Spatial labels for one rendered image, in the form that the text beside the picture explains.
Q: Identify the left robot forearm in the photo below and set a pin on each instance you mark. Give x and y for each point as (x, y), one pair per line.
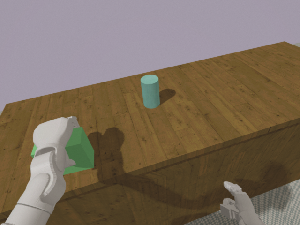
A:
(45, 188)

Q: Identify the left robot hand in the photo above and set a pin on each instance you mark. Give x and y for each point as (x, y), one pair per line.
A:
(56, 131)

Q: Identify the right robot hand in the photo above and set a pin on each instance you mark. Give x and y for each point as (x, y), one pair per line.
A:
(232, 208)

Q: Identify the sponge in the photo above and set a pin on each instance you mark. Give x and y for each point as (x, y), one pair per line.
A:
(79, 149)

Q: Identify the table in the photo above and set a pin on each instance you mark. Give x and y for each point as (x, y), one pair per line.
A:
(234, 117)

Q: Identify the right robot forearm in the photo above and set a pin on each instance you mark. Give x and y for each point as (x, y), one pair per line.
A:
(250, 218)

